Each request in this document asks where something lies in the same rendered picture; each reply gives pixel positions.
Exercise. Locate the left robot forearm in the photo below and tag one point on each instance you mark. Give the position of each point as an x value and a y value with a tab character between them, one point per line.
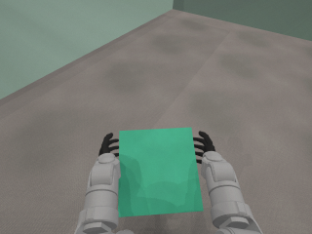
100	213

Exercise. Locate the right robot hand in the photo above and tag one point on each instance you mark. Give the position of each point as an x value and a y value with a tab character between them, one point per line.
208	145

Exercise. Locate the left robot hand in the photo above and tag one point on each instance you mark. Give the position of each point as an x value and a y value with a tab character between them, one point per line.
105	145

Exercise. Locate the carton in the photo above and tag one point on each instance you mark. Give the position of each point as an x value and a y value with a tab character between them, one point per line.
159	173

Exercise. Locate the right robot forearm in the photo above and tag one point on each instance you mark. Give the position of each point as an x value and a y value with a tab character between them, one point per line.
228	205

